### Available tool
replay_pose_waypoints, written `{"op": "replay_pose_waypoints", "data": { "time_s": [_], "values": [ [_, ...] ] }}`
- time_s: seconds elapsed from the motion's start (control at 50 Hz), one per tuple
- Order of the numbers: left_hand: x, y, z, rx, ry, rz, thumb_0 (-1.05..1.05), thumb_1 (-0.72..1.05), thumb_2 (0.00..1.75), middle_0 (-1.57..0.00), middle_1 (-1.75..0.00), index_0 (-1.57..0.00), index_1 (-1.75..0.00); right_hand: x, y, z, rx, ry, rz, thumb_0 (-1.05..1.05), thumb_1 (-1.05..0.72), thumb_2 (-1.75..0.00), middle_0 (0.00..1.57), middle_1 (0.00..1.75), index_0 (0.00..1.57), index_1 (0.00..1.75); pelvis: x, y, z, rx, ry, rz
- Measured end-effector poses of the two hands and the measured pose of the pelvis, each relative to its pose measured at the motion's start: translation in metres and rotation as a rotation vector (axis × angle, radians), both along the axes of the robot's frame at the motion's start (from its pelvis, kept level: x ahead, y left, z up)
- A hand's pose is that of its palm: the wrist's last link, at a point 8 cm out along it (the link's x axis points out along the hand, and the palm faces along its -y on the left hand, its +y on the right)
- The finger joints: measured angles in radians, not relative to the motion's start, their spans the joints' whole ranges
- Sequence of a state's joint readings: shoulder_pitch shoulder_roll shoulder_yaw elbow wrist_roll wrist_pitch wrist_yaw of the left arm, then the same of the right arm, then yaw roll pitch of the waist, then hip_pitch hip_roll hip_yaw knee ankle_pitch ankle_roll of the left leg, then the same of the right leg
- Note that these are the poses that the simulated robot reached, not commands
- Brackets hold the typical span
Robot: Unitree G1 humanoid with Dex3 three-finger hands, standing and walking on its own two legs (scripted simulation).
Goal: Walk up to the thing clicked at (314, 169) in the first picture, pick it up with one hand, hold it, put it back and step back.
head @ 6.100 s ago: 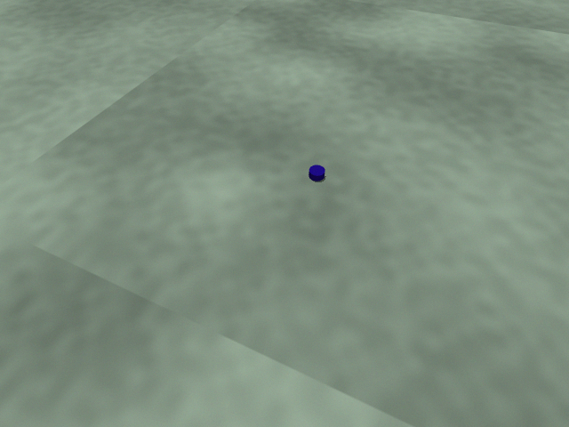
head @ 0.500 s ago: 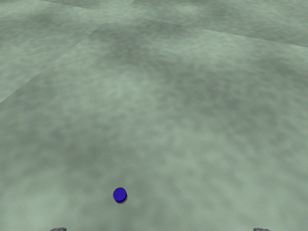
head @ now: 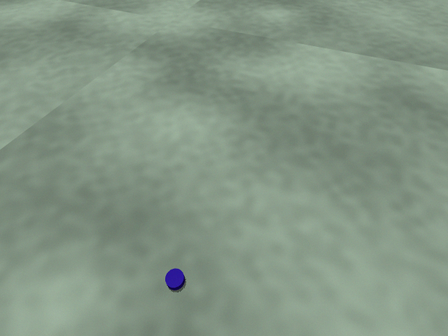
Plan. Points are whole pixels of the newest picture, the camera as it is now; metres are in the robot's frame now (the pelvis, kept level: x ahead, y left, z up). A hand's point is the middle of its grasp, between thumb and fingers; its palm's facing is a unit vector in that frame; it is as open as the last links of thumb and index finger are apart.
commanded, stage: stand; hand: left
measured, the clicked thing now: (175, 279) +0.44 +0.24 -0.76
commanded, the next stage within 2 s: none
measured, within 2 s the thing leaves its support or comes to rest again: neither
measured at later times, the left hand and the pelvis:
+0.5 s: hand out of the picture +0.07 +0.26 -0.16, palm faces -0.03 -0.94 -0.34, open 7.4 cm; pelvis +0.01 +0.00 +0.00, yaw +0 degrees
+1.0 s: hand out of the picture +0.10 +0.26 -0.16, palm faces -0.02 -0.94 -0.34, open 7.4 cm; pelvis +0.02 +0.00 +0.00, yaw +0 degrees
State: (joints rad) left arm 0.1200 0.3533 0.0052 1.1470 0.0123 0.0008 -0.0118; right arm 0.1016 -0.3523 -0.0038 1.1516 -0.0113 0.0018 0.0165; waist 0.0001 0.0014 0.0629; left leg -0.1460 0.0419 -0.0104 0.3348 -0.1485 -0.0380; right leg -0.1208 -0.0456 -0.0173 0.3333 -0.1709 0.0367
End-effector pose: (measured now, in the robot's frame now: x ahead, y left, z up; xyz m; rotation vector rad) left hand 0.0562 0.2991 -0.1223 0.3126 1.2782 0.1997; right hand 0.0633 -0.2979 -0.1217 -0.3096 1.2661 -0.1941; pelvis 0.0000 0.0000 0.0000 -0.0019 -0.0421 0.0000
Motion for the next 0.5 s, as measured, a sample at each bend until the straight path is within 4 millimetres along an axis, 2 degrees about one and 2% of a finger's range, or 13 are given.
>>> {"op": "replay_pose_waypoints", "data": {
  "time_s": [0.12,0.5],
  "values": [
    [-0.002,0.001,0.001,0.005,-0.001,0.000,0.01,0.90,0.90,-0.20,-0.30,-0.21,-0.30,-0.003,0.000,-0.001,0.004,0.005,-0.004,0.01,-0.90,-0.90,0.21,0.30,0.20,0.30,0.000,0.000,0.000,-0.001,-0.002,0.000],
    [0.012,0.001,-0.001,-0.002,-0.014,-0.012,0.01,0.90,0.90,-0.20,-0.30,-0.21,-0.30,0.004,0.001,0.001,-0.004,0.005,0.002,0.01,-0.90,-0.90,0.21,0.30,0.20,0.30,0.007,0.001,0.000,0.000,0.012,0.001]
  ]
}}
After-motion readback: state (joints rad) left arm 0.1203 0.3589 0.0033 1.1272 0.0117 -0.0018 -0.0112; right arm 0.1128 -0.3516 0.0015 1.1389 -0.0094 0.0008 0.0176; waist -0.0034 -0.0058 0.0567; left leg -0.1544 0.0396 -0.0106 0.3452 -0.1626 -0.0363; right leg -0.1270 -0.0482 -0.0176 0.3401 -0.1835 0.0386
